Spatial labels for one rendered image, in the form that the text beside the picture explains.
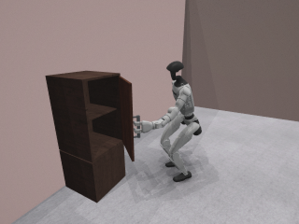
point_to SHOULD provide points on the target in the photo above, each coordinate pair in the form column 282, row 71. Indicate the robot torso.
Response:
column 188, row 107

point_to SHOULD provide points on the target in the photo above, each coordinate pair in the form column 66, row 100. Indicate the robot left hand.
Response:
column 146, row 126

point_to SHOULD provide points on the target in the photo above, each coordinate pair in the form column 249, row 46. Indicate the left robot thigh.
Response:
column 184, row 137

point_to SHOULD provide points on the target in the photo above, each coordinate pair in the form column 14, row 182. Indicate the left robot upper arm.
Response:
column 183, row 95

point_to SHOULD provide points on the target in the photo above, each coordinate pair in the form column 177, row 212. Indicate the robot left forearm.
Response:
column 157, row 124

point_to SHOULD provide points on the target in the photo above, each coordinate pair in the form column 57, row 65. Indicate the handle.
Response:
column 138, row 127

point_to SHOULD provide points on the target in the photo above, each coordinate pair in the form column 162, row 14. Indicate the cupboard door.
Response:
column 127, row 119

